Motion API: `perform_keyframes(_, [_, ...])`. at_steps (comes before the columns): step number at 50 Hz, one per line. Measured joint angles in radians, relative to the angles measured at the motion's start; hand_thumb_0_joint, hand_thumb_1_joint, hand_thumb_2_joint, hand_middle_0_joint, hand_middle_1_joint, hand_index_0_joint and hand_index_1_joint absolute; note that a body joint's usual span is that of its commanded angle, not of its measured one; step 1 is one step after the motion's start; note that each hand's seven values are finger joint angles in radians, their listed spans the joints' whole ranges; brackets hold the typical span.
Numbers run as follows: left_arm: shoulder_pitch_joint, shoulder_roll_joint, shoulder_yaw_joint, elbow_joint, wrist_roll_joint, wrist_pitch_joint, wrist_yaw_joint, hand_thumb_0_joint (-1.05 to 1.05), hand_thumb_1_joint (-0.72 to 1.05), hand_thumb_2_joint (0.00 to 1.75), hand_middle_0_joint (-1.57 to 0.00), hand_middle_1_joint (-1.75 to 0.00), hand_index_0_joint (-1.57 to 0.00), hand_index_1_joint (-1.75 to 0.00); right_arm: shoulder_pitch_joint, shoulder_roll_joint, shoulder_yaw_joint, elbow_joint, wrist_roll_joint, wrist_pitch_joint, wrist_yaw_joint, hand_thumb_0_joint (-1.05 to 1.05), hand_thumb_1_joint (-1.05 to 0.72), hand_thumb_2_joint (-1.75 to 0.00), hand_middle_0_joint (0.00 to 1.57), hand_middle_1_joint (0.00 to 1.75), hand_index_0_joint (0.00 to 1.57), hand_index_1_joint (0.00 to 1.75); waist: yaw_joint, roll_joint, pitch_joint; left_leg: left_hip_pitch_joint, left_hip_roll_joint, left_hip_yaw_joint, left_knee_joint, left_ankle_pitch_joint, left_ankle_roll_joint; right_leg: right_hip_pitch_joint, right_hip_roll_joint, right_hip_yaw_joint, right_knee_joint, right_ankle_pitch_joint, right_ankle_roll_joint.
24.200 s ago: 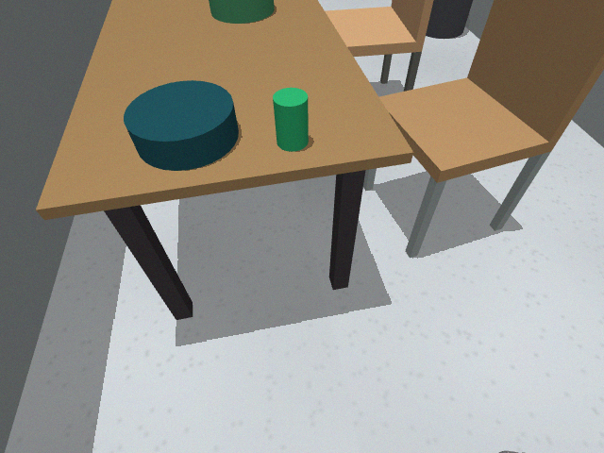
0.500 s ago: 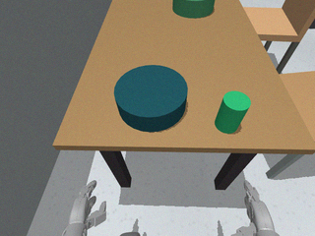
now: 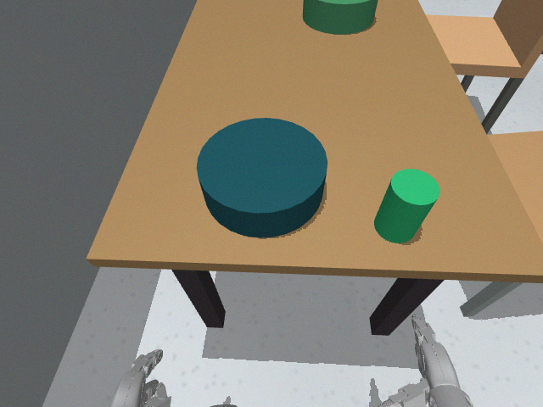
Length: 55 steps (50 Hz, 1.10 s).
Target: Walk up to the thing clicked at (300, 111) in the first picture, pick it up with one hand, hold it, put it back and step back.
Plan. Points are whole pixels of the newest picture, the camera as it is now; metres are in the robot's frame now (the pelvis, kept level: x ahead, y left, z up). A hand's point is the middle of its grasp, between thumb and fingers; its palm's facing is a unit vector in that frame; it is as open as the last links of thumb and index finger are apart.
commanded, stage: home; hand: right
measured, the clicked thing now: (403, 207) +0.41 -0.21 +0.01
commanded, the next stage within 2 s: stand in 1.82 s
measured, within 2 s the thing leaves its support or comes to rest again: neither
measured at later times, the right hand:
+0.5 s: hand out of the picture +0.03 -0.26 -0.14, palm faces -0.05 +0.92 -0.38, open 17.5 cm
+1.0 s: hand out of the picture +0.03 -0.26 -0.15, palm faces -0.06 +0.93 -0.36, open 17.5 cm
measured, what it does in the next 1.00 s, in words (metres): stands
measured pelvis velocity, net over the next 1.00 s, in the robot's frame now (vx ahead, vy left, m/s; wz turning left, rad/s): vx -0.03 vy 0.00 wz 0.01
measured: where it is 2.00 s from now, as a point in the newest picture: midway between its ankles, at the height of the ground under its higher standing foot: outside the picture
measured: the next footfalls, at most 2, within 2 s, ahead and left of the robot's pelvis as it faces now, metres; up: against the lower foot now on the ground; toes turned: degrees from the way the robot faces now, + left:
none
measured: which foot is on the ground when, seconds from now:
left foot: down 0.00-1.00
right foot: down 0.00-1.00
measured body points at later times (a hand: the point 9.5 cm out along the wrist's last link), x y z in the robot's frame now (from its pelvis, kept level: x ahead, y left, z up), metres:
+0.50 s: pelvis -0.03 +0.00 +0.01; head -0.04 +0.01 +0.46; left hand +0.02 +0.31 -0.13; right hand +0.04 -0.31 -0.12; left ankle +0.02 +0.14 -0.74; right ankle -0.04 -0.13 -0.74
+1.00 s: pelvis -0.03 +0.00 +0.01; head -0.03 +0.00 +0.46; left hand +0.01 +0.30 -0.13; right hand +0.04 -0.31 -0.12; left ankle +0.02 +0.14 -0.74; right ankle -0.04 -0.13 -0.74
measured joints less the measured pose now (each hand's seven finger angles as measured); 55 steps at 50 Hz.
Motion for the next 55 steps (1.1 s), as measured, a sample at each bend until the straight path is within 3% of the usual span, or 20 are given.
perform_keyframes(5, [-0.011,0.066,0.008,0.071,0.012,0.028,-0.022,0.01,0.89,0.90,-0.21,-0.30,-0.20,-0.29,-0.005,-0.087,0.000,0.140,-0.012,0.026,0.049,0.00,0.55,-0.04,0.06,0.04,0.06,0.04,0.011,-0.002,-0.027,0.010,0.007,-0.004,0.037,-0.025,-0.002,0.019,0.007,-0.003,0.018,-0.015,-0.001])
perform_keyframes(11, [-0.003,0.141,0.025,0.164,0.011,0.045,-0.028,0.00,0.90,0.90,-0.20,-0.30,-0.20,-0.29,0.001,-0.161,-0.014,0.278,-0.007,0.046,0.063,0.00,0.55,-0.04,0.06,0.04,0.06,0.04,0.006,-0.011,-0.039,0.043,0.011,-0.008,0.022,-0.014,-0.003,0.057,0.011,-0.007,-0.006,0.000,-0.004])
perform_keyframes(16, [-0.006,0.166,0.019,0.238,0.008,0.055,-0.034,0.00,0.90,0.90,-0.20,-0.30,-0.20,-0.29,-0.007,-0.194,-0.010,0.365,-0.002,0.052,0.066,0.00,0.55,-0.04,0.06,0.04,0.06,0.04,-0.001,-0.010,-0.020,0.066,0.013,-0.009,-0.018,0.019,-0.003,0.081,0.014,-0.008,-0.048,0.035,-0.004])
perform_keyframes(25, [-0.014,0.158,-0.005,0.337,0.001,0.058,-0.045,0.00,0.90,0.90,-0.20,-0.30,-0.20,-0.30,-0.019,-0.185,0.014,0.468,0.002,0.063,0.075,0.00,0.55,-0.04,0.06,0.04,0.06,0.04,-0.004,-0.007,-0.002,0.091,0.012,-0.011,-0.082,0.077,-0.002,0.103,0.015,-0.011,-0.104,0.089,-0.003])
perform_keyframes(36, [0.003,0.145,-0.003,0.395,0.000,0.050,-0.053,0.00,0.90,0.90,-0.20,-0.30,-0.20,-0.30,-0.029,-0.173,0.016,0.506,0.005,0.067,0.082,0.00,0.54,-0.04,0.06,0.04,0.06,0.04,0.000,0.010,0.005,0.072,0.013,-0.022,-0.114,0.110,0.001,0.078,0.019,-0.019,-0.120,0.113,-0.008])
perform_keyframes(55, [-0.052,0.140,0.006,0.410,-0.008,0.044,-0.041,0.00,0.90,0.90,-0.20,-0.30,-0.20,-0.30,-0.061,-0.173,0.015,0.513,0.012,0.065,0.074,0.00,0.55,-0.04,0.06,0.04,0.06,0.04,-0.002,-0.005,0.014,0.096,0.011,-0.014,-0.119,0.087,-0.002,0.114,0.015,-0.012,-0.155,0.106,-0.002])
